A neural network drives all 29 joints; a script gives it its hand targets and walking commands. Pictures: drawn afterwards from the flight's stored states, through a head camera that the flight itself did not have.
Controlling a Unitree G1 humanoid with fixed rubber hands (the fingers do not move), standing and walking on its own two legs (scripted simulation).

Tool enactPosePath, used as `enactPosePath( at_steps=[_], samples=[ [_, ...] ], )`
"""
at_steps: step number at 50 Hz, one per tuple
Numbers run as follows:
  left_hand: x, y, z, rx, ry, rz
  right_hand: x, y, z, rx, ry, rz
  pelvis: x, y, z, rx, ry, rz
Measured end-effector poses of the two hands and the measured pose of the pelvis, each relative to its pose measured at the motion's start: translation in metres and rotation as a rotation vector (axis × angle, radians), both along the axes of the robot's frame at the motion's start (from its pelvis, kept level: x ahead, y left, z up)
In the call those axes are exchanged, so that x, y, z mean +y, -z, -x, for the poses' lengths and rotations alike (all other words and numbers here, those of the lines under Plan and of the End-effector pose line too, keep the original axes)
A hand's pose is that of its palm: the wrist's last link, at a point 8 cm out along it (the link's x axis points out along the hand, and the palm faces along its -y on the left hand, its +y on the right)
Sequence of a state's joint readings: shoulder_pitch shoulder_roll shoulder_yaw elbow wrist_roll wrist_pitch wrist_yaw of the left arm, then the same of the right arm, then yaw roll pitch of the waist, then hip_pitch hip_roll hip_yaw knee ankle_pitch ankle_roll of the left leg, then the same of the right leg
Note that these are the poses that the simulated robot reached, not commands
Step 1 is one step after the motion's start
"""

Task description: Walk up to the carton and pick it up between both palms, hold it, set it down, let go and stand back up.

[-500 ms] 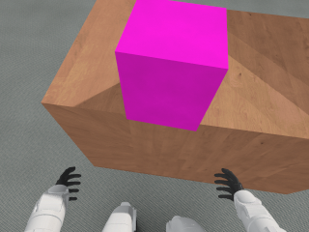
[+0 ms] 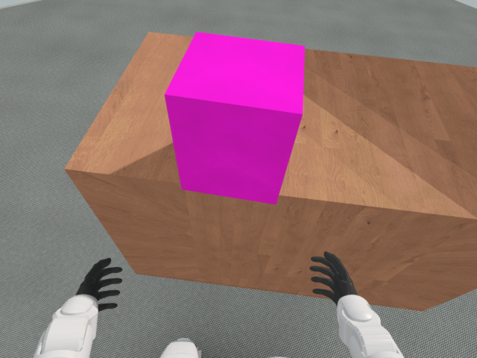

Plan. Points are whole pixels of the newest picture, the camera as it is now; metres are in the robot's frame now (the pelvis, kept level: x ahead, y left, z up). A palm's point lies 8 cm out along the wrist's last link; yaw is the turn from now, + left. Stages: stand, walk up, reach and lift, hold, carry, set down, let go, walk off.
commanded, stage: reach and lift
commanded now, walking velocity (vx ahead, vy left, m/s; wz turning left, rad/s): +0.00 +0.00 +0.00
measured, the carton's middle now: (238, 123) +0.53 +0.02 +0.07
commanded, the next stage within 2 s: none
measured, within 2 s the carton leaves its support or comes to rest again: neither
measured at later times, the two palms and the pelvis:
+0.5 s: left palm (93, 283) +0.23 +0.26 -0.04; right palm (349, 294) +0.22 -0.17 -0.02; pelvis +0.04 +0.06 +0.02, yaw -5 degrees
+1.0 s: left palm (106, 252) +0.27 +0.24 +0.01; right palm (372, 271) +0.24 -0.20 +0.02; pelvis +0.07 +0.05 +0.03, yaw -6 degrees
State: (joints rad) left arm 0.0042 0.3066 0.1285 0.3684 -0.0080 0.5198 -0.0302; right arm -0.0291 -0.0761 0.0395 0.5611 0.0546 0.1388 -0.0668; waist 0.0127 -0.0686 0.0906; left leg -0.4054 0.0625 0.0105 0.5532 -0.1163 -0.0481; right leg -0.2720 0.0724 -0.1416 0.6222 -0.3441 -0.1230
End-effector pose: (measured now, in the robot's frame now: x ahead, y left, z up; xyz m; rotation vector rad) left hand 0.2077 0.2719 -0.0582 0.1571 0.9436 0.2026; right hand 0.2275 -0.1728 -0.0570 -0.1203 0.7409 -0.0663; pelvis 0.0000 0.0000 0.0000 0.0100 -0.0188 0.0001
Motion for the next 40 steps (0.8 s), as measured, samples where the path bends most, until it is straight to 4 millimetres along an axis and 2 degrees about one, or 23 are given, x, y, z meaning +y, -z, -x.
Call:
enactPosePath(
  at_steps=[3,9,12,15,20,23,27,32,40],
  samples=[
    [-0.006,-0.009,0.002,-0.001,0.042,0.018,0.0,-0.005,0.009,-0.01,0.05,-0.012,0.006,-0.006,-0.003,-0.032,0.001,-0.002],
    [-0.005,0.003,0.029,0.059,0.052,0.058,-0.019,-0.011,0.047,0.01,0.129,0.054,0.02,-0.014,-0.015,-0.061,0.046,-0.003],
    [-0.001,0.004,0.029,0.014,0.041,0.067,-0.023,-0.017,0.056,0.014,0.126,0.076,0.026,-0.015,-0.019,-0.055,0.056,-0.001],
    [0.001,-0.003,0.015,-0.071,0.042,0.074,-0.019,-0.028,0.049,-0.019,0.101,0.079,0.033,-0.016,-0.022,-0.04,0.064,0.001],
    [-0.004,-0.014,-0.013,-0.159,0.081,0.089,-0.004,-0.043,0.022,-0.092,0.068,0.045,0.046,-0.02,-0.027,-0.024,0.077,0.006],
    [-0.008,-0.019,-0.022,-0.174,0.103,0.091,0.003,-0.043,0.012,-0.108,0.064,0.016,0.055,-0.022,-0.033,-0.025,0.083,0.009],
    [-0.01,-0.026,-0.025,-0.189,0.108,0.081,0.008,-0.039,0.009,-0.11,0.064,-0.009,0.065,-0.024,-0.043,-0.026,0.089,0.011],
    [-0.006,-0.036,-0.026,-0.235,0.091,0.067,0.002,-0.041,0.007,-0.143,0.059,-0.001,0.072,-0.026,-0.057,-0.014,0.092,0.009],
    [-0.016,-0.05,-0.044,-0.354,0.112,0.084,-0.016,-0.065,-0.008,-0.252,0.066,0.019,0.067,-0.026,-0.069,0.0,0.099,0.005]
  ],
)
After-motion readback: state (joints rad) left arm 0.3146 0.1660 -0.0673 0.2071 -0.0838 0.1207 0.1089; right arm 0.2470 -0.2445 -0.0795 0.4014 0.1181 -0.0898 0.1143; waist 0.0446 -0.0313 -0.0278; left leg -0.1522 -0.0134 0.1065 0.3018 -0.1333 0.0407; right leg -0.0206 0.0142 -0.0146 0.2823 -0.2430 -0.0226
